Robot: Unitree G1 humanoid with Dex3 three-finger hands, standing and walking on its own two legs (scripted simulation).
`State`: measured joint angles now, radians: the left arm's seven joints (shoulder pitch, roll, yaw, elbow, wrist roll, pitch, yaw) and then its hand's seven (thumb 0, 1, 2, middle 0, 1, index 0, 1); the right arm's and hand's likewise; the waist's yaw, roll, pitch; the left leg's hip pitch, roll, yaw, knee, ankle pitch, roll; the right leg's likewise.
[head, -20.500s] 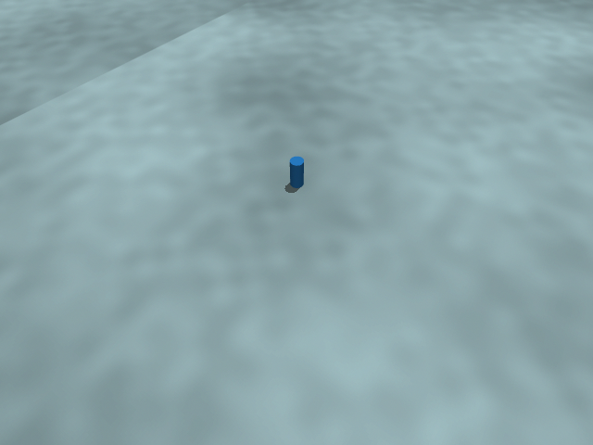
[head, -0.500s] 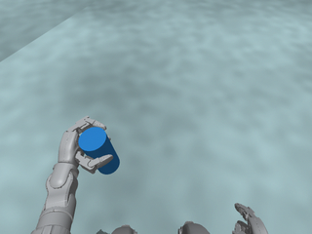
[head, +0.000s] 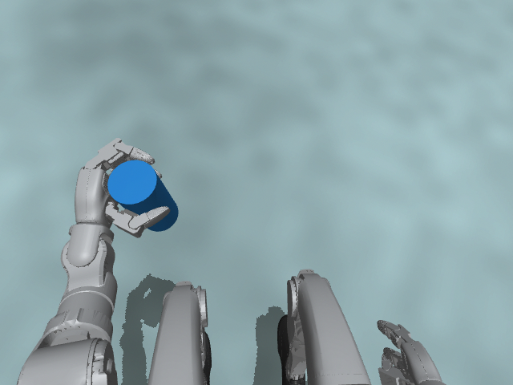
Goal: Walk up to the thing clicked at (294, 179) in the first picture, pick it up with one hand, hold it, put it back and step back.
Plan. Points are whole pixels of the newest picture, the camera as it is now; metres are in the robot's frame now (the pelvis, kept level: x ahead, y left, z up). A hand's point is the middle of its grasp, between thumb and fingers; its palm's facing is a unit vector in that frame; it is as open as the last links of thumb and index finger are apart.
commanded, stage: crouch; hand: left
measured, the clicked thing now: (147, 199) +0.40 +0.16 -0.06
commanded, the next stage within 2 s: lower in 1.06 s
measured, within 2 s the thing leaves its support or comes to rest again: neither
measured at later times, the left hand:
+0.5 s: hand (164, 213) +0.43 +0.16 -0.22, palm faces -0.03 -1.00 -0.02, open 9.9 cm
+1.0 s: hand (167, 216) +0.45 +0.17 -0.30, palm faces -0.05 -1.00 -0.02, open 9.9 cm
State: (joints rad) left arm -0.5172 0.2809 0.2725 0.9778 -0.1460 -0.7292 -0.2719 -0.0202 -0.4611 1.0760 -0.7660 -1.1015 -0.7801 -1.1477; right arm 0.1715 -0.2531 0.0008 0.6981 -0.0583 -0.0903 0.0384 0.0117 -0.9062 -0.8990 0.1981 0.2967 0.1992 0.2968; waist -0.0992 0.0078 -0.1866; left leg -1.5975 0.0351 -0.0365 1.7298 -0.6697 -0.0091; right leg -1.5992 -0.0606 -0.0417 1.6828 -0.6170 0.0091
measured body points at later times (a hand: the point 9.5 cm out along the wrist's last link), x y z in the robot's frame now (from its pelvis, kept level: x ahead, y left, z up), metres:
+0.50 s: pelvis -0.04 +0.00 -0.17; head +0.17 +0.04 +0.22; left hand +0.43 +0.22 -0.22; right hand +0.04 -0.27 -0.29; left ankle +0.05 +0.12 -0.51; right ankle +0.07 -0.13 -0.51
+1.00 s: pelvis -0.04 +0.01 -0.22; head +0.19 +0.07 +0.15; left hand +0.45 +0.23 -0.30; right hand +0.02 -0.27 -0.32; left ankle +0.05 +0.12 -0.51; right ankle +0.07 -0.13 -0.51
